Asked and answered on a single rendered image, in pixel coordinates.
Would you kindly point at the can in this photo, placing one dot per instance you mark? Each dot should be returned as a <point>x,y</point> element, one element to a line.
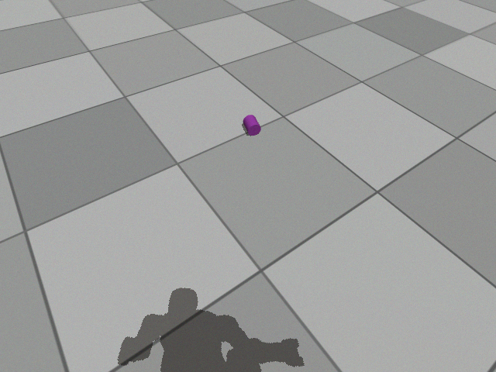
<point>252,125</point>

